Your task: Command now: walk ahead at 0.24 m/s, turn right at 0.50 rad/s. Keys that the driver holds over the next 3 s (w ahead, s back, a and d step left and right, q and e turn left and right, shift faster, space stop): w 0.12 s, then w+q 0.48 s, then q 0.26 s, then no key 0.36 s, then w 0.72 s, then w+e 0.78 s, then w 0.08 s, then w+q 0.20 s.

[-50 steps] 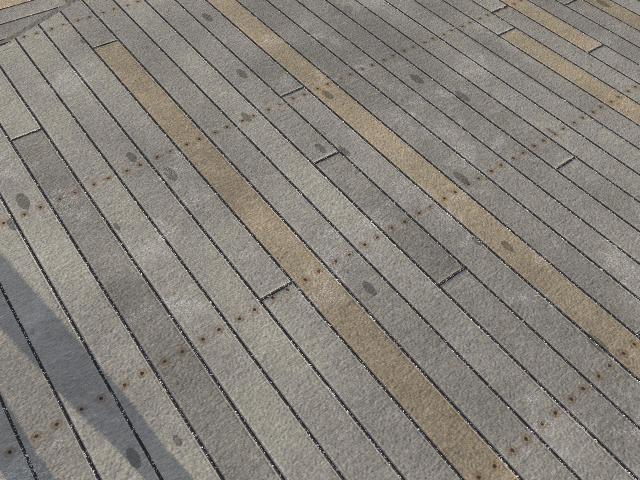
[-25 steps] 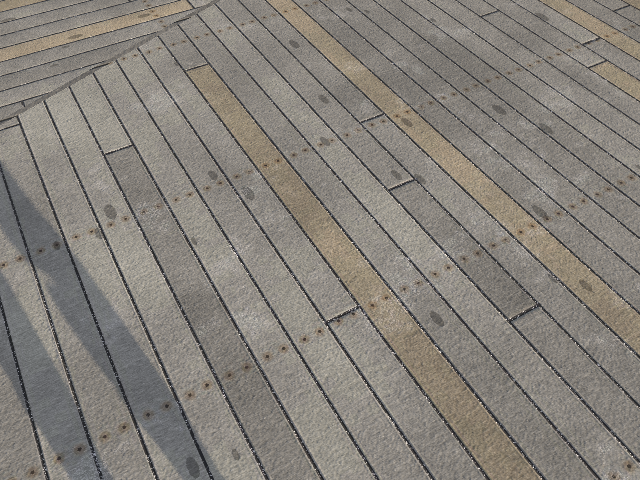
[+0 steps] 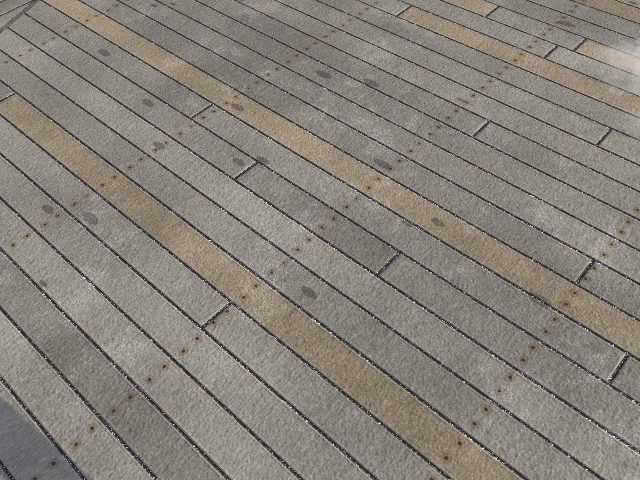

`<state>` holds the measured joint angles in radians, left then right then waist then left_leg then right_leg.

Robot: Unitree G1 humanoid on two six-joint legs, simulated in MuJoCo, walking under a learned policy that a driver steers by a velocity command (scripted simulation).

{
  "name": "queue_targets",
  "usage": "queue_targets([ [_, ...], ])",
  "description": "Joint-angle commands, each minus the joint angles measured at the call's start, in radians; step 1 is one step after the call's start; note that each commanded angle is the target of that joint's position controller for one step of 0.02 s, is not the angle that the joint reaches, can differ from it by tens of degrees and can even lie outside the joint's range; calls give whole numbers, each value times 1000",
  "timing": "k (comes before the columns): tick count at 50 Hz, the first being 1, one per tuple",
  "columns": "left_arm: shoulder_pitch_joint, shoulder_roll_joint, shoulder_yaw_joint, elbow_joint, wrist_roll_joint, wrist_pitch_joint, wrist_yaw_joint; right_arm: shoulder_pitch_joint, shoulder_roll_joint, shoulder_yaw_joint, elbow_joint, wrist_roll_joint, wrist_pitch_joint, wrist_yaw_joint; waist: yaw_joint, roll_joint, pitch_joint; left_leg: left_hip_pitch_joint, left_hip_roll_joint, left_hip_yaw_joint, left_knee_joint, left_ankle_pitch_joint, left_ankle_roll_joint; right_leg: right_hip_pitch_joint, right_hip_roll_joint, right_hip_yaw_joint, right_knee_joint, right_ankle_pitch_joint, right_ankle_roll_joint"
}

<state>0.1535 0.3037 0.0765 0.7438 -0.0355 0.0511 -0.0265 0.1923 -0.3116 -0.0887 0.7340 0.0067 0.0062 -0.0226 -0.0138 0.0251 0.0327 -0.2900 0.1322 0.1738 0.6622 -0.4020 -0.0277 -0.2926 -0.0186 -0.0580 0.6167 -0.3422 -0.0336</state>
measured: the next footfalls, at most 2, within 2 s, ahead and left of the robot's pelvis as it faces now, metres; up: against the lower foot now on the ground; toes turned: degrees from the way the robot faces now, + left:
left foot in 0.50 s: +0.39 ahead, +0.09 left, +0.00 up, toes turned +5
right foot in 0.92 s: +0.66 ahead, -0.09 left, +0.00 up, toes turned +21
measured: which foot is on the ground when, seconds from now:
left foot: up 0.00-0.48, down 0.50-0.92, up 0.94-1.00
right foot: down 0.00-0.52, up 0.54-0.90, down 0.92-1.00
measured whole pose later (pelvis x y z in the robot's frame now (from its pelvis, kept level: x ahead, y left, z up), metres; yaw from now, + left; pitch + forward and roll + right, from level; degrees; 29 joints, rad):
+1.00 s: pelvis +0.46 -0.03 +0.00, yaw +20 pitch +2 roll +1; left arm 0.13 0.27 0.03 0.64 0.03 -0.07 0.01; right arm 0.22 -0.32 -0.07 0.71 0.02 0.01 -0.03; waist -0.03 0.02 0.03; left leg -0.35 -0.11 -0.18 0.97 -0.57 -0.02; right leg -0.48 0.03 0.04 0.55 -0.12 -0.02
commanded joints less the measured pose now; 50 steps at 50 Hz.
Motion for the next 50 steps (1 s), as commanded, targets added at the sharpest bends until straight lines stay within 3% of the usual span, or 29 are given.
queue_targets([
  [1, 246, 294, 68, -23, 38, -59, 2, -150, -37, -1, -151, -1, -44, 13, 118, -269, -74, -632, -128, -179, 493, -276, 1, 354, -380, 835, -422, -311, -343],
  [2, 194, 218, 47, -30, 43, -89, -2, -196, -106, -16, -153, 35, -64, 17, 107, -172, 1, -663, -71, -239, 521, -162, 25, 318, -378, 781, -479, -375, -327],
  [3, 153, 161, 27, -27, 32, -104, 5, -166, -133, -25, -136, 35, -76, 21, 70, -172, 45, -664, -45, -237, 483, -31, 43, 297, -341, 675, -473, -337, -275],
  [4, 123, 128, 15, -33, 24, -110, 12, -129, -132, -28, -100, 10, -82, 16, 51, -135, 46, -621, -22, -235, 451, 60, 40, 282, -292, 575, -453, -235, -228],
  [5, 103, 122, 10, -32, 24, -110, 20, -110, -127, -30, -85, -7, -86, 15, 35, -137, 46, -572, -14, -234, 393, 140, 30, 260, -246, 486, -458, -128, -199],
  [6, 115, 120, 6, -33, 34, -114, 26, -105, -113, -27, -73, -8, -89, 20, 34, -138, 36, -534, -18, -225, 368, 218, 23, 251, -219, 429, -473, -42, -182],
  [10, 189, 115, 5, -7, 37, -127, 39, -114, -58, -9, -52, 6, -86, 37, 56, -99, 2, -510, -33, -191, 219, 399, 4, 322, -176, 228, -474, 299, -140],
  [13, 215, 119, 3, 7, 41, -128, 41, -169, -32, 7, -66, 19, -85, 52, 84, -114, 35, -458, -48, -170, 83, 493, 7, 288, -159, 136, -510, 319, -117],
  [19, 275, 128, 7, 49, 35, -121, 41, -286, -10, 32, -120, 27, -98, 95, 124, -85, 114, -460, -90, -142, -101, 480, 61, 378, -213, 42, -508, 442, -118],
  [21, 273, 136, 9, 52, 34, -113, 45, -290, -16, 32, -136, 25, -103, 108, 107, -97, 89, -421, -124, -110, -131, 414, 94, 434, -224, 8, -432, 694, -108],
  [23, 266, 164, 15, 43, 37, -103, 60, -226, -50, 17, -133, 20, -100, 109, 58, -150, -5, -301, -188, -57, -110, 321, 133, 489, -225, -18, -277, 1135, -87],
  [24, 260, 178, 18, 36, 42, -93, 68, -129, -88, -1, -114, 20, -95, 105, 4, -166, -78, -185, -225, -40, -102, 282, 157, 496, -216, -33, -133, 1291, -74],
  [25, 238, 189, 19, 27, 40, -88, 73, 21, -133, -24, -85, 23, -92, 94, -82, -151, -161, 55, -241, -54, -154, 338, 194, 392, -197, -60, 71, 1294, -49],
  [26, 231, 176, 8, 1, 54, -98, 76, 191, -191, -44, -59, 19, -79, 73, -156, -71, -274, 408, -98, -270, -141, 312, 258, 120, -168, -52, 358, 985, -22],
  [27, 308, 34, -35, -33, 57, -127, 57, 215, -249, -57, -67, 24, -80, 68, -78, 230, -409, 765, 200, -890, -224, 143, 487, -332, 90, 10, 815, -26, 74],
  [28, 243, 126, -18, -41, 28, -172, 34, 216, -172, -34, -55, 18, -76, 60, -121, 110, -450, 773, 206, -994, -339, 51, 467, -448, 68, 215, 907, -151, 49],
  [29, 134, 153, -12, -85, -15, -193, 21, 181, -139, -24, -61, 11, -74, 52, -123, 68, -293, 651, 167, -818, -354, 59, 404, -505, 6, 218, 867, -99, 33],
  [30, 95, 132, -21, -104, -5, -205, 20, 118, -124, -17, -68, 10, -78, 52, -67, -51, -160, 457, 119, -706, -387, 145, 370, -487, -35, 194, 745, -45, 19],
  [31, 79, 131, -13, -104, 25, -202, 28, 49, -100, -10, -85, 6, -83, 50, -23, -82, -91, 315, 79, -626, -399, 317, 347, -433, -64, 179, 641, -21, 27],
  [33, 129, 128, -8, -106, 47, -175, 33, -14, -109, -10, -113, -10, -82, 41, 41, -26, -36, 102, 49, -536, -423, 657, 368, -314, -73, 158, 596, -33, 67],
  [35, 158, 95, -17, -104, 55, -155, 39, -37, -122, -13, -106, -4, -82, 33, 69, -14, -29, -30, 5, -421, -413, 836, 347, -245, -64, 117, 429, -1, 108],
  [38, 80, 52, -33, -124, 63, -142, 47, -21, -158, -28, -93, 10, -59, 17, 34, 29, -87, -104, -83, -333, -360, 821, 272, -123, 6, 75, 182, 223, 132],
  [42, -19, 79, -21, -157, 39, -133, 38, 43, -148, -28, -67, 25, -17, -1, -9, 79, -133, -17, -76, -437, -269, 553, 203, -80, 54, 124, -21, 361, 127],
  [45, 53, 114, 4, -145, 48, -143, 33, -2, -109, -18, -83, 16, -7, -9, 49, 100, -142, 39, -69, -512, -125, 435, 148, -2, 27, 140, -141, 398, 79],
  [46, 76, 132, 10, -145, 64, -151, 37, 25, -59, -4, -85, 9, -11, -8, 48, 60, -167, 28, -126, -480, -14, 348, 107, 84, -40, 167, -191, 525, 42],
  [47, 90, 179, 12, -168, 85, -151, 45, 115, 9, 19, -90, -17, -17, -5, 9, -148, -251, -97, -223, -388, 240, -95, 53, 280, -259, 374, -158, 895, -47],
  [48, 104, 177, 14, -149, 93, -134, 40, 264, -9, 25, -78, 6, -20, 2, -54, -359, -334, -241, -262, -354, 449, -336, 12, 382, -438, 693, -205, 850, -234],
  [49, 63, 127, 5, -171, 69, -125, 33, 267, -100, 5, -41, 13, -9, -1, -36, -233, -307, -262, -205, -380, 549, -272, -20, 320, -395, 720, -239, 596, -247],
  [50, 36, 83, -9, -178, 64, -116, 30, 170, -139, -8, -41, 16, 12, -9, -2, -143, -237, -282, -182, -353, 595, -209, -40, 264, -327, 585, -237, 443, -200],
])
